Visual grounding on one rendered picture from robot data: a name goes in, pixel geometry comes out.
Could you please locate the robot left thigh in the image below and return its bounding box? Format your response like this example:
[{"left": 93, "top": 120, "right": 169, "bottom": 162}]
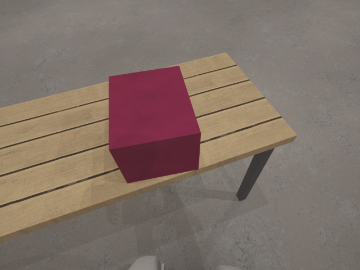
[{"left": 128, "top": 256, "right": 165, "bottom": 270}]

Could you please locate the table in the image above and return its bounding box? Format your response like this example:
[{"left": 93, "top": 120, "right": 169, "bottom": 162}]
[{"left": 0, "top": 52, "right": 297, "bottom": 243}]

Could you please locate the carton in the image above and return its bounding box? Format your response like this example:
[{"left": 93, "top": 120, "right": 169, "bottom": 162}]
[{"left": 109, "top": 66, "right": 201, "bottom": 183}]

